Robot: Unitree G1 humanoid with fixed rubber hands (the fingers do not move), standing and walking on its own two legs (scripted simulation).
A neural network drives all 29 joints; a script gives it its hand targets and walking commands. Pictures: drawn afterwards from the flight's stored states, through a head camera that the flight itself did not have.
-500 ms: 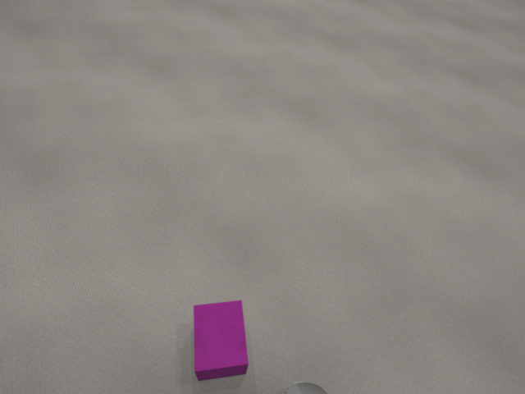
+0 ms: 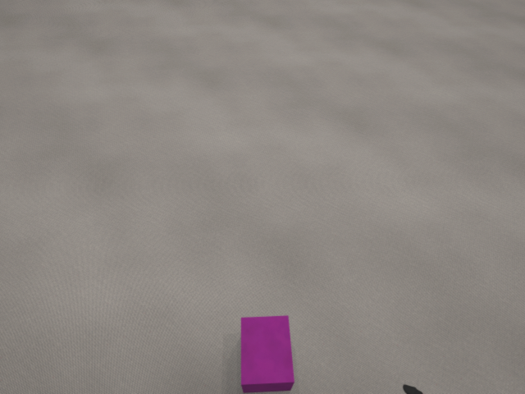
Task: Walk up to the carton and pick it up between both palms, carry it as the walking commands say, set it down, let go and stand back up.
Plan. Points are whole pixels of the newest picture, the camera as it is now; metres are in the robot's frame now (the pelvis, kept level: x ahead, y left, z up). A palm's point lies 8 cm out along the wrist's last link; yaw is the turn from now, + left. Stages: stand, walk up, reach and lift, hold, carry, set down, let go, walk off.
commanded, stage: walk up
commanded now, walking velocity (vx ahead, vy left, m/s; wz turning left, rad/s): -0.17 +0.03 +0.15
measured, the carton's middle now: (265, 354) +0.35 -0.01 -0.68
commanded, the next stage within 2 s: stand in 1.24 s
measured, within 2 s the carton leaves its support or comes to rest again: neither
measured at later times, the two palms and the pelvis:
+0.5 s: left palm out of the picture -0.05 +0.22 -0.11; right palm out of the picture +0.01 -0.23 -0.16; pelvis -0.04 +0.00 +0.01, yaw -1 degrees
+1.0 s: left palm out of the picture -0.05 +0.22 -0.12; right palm out of the picture -0.06 -0.19 -0.13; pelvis -0.05 +0.01 +0.02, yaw +0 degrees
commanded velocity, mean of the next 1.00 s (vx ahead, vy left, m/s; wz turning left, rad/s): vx -0.02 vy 0.00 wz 0.02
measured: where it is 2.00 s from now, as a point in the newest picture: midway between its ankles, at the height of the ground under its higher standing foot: outside the picture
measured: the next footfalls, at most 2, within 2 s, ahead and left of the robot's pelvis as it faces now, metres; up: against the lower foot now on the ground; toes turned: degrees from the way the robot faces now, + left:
left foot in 0.02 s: +0.10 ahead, +0.16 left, +0.00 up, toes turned +4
right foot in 0.32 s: -0.03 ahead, -0.10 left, +0.00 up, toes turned +4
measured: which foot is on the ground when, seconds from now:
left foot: up 0.00-0.00, down 0.02-0.34, up 0.36-0.58, down 0.60-1.00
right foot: down 0.00-0.02, up 0.04-0.30, down 0.32-1.00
